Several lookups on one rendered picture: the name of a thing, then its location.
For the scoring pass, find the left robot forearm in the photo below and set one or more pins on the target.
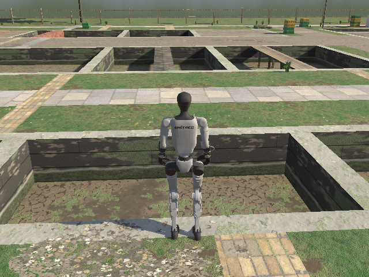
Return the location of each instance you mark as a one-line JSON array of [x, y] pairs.
[[161, 152]]

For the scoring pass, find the left robot hand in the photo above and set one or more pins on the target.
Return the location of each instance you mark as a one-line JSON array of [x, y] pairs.
[[165, 158]]

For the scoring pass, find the robot left foot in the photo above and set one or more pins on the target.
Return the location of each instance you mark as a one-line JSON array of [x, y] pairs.
[[174, 234]]

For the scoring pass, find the robot right upper arm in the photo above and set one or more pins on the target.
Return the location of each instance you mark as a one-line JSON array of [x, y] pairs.
[[202, 122]]

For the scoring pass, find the right robot forearm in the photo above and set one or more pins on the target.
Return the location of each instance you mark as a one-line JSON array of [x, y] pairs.
[[207, 151]]

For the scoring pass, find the robot left upper arm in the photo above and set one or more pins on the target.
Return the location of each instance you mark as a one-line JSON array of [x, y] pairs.
[[166, 122]]

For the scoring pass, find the right robot hand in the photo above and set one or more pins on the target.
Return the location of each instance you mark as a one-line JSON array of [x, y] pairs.
[[202, 157]]

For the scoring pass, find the left robot thigh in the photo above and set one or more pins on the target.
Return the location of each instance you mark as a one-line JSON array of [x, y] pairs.
[[171, 173]]

